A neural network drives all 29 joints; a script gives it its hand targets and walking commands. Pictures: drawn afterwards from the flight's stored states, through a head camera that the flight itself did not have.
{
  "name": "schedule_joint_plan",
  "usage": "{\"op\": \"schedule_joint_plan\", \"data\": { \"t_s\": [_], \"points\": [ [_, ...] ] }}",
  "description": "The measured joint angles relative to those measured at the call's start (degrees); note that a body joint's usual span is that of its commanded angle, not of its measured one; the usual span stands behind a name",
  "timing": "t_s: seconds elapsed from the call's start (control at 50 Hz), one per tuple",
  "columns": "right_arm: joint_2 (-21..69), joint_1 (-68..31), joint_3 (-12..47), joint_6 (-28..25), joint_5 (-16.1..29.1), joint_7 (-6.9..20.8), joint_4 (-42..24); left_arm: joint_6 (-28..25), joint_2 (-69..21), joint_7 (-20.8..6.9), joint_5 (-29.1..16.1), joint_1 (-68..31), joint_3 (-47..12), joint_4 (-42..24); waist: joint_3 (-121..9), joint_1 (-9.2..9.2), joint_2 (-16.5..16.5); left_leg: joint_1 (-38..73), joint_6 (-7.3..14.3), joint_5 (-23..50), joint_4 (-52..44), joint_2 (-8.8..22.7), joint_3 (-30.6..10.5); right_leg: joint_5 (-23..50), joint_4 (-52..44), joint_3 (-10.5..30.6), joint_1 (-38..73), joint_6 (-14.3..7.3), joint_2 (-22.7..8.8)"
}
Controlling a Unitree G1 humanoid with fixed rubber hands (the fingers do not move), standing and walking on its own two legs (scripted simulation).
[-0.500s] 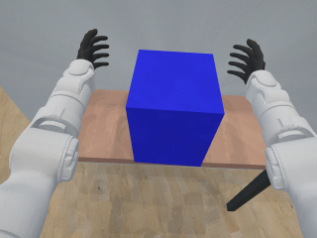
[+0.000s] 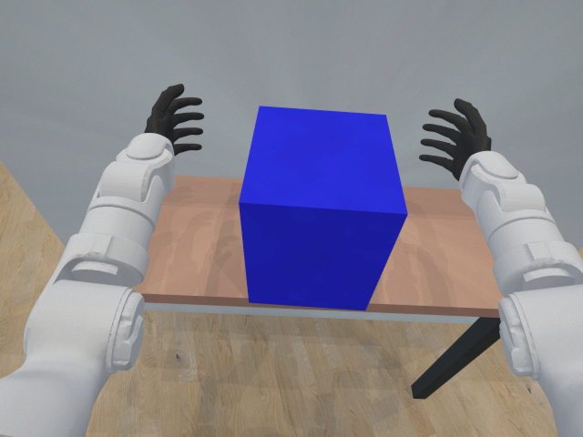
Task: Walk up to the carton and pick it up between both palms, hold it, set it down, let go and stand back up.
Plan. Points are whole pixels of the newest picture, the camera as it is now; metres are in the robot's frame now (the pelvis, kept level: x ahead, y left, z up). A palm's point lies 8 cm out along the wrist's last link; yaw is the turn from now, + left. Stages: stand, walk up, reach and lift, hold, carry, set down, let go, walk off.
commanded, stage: set down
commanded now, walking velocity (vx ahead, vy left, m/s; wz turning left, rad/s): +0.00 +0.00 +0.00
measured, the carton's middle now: (314, 212) +0.46 -0.01 +0.04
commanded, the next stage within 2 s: none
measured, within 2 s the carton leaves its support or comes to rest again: neither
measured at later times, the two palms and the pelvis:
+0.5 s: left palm (161, 205) +0.38 +0.19 +0.13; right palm (473, 224) +0.38 -0.22 +0.13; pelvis +0.00 +0.00 +0.00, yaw +0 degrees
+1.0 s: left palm (152, 279) +0.31 +0.20 +0.06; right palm (465, 298) +0.31 -0.21 +0.06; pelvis +0.00 +0.01 +0.00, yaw +0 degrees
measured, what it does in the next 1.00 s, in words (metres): stands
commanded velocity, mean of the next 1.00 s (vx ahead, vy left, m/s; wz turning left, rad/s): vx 0.00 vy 0.00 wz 0.00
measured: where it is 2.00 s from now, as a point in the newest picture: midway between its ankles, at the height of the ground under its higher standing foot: outside the picture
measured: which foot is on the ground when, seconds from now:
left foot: down 0.00-1.00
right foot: down 0.00-1.00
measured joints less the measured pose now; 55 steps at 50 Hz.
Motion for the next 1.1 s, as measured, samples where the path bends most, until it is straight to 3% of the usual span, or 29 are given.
{"op": "schedule_joint_plan", "data": {
  "t_s": [0.16, 0.36, 0.54, 0.7, 0.8, 1.1],
  "points": [
    [2.2, 7.5, -2.5, 0.1, -2.8, -1.4, -7.8, 3.9, -1.0, -0.5, 1.0, 7.2, 1.7, -9.7, 1.3, -0.45, 0.5, 2.1, 0.2, -0.3, 0.3, -0.3, -0.6, -0.3, 0.0, -0.6, 2.5, 0.2, -0.3],
    [2.3, 15.0, -4.4, -0.2, -4.3, 0.0, -11.2, 4.8, -4.4, -0.3, 3.5, 16.0, 2.2, -16.5, 2.9, -1.34, -0.4, 6.8, 0.2, -0.7, -0.1, -0.6, -0.3, -1.3, 0.6, -0.3, 6.6, 0.1, -0.5],
    [4.7, 24.7, -3.8, -2.6, -5.1, -0.5, -20.0, 2.1, -6.1, -0.6, 5.0, 24.5, 4.3, -22.1, 3.9, -1.62, -0.6, 8.4, 0.5, -0.7, -0.4, -0.8, 0.4, -1.9, 1.9, 0.4, 7.3, 0.3, -0.8],
    [7.1, 34.3, -6.6, -6.1, -8.0, -0.4, -27.2, -0.7, -7.8, -0.5, 4.4, 33.4, 2.6, -29.1, 4.7, -1.27, 0.1, 9.4, 0.6, -0.6, -0.6, -1.1, 0.4, -1.9, 1.6, 0.3, 8.3, 0.4, -1.1],
    [7.4, 38.9, -7.4, -6.7, -9.4, -0.3, -31.5, -2.2, -8.6, -0.4, 3.9, 37.8, 2.2, -30.0, 5.1, -1.12, 0.0, 10.3, 0.8, -0.8, -0.8, -1.2, 0.6, -2.2, 1.9, 0.6, 9.0, 0.5, -1.2],
    [9.6, 53.1, -7.9, -14.1, -11.8, 1.5, -36.0, -13.3, -10.2, 0.0, 5.1, 51.5, -0.4, -32.7, 5.5, -0.58, -0.7, 12.5, 0.9, -1.0, -2.4, -1.4, 1.0, -2.5, 0.6, 1.0, 10.9, 0.6, -1.4]
  ]
}}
